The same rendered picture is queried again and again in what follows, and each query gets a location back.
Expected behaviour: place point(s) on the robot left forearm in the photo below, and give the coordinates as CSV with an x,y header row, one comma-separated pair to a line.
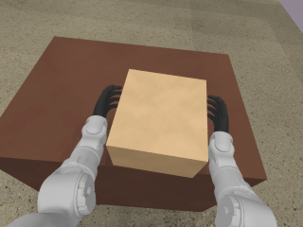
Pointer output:
x,y
88,152

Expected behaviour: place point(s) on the left robot hand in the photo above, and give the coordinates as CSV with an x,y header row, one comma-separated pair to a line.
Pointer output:
x,y
103,104

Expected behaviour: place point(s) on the carton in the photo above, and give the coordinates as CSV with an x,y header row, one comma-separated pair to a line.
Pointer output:
x,y
160,124

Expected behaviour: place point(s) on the pedestal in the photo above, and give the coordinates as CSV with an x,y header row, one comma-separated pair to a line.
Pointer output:
x,y
43,123

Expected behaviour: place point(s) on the robot right upper arm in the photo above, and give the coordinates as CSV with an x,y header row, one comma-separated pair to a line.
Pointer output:
x,y
237,211

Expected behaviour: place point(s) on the right robot hand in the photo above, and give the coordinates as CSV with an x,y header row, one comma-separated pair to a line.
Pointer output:
x,y
220,120

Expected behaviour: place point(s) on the robot right forearm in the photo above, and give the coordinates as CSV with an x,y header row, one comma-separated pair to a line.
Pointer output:
x,y
224,171

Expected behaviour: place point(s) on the robot left upper arm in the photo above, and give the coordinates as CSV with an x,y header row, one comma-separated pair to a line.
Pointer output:
x,y
63,201

